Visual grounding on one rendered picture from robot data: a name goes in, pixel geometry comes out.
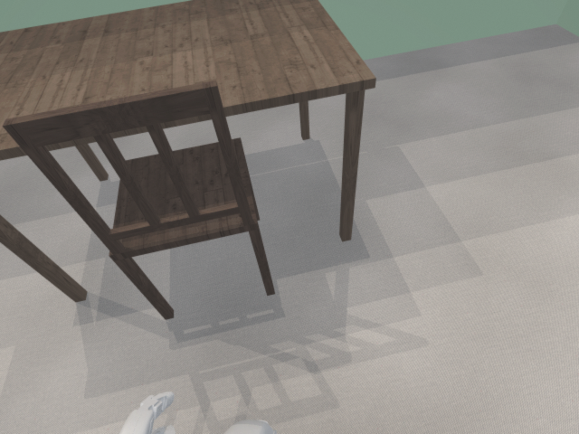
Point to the chair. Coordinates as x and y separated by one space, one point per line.
168 200

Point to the left robot hand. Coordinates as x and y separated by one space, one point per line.
141 421

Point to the table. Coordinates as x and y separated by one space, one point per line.
263 54

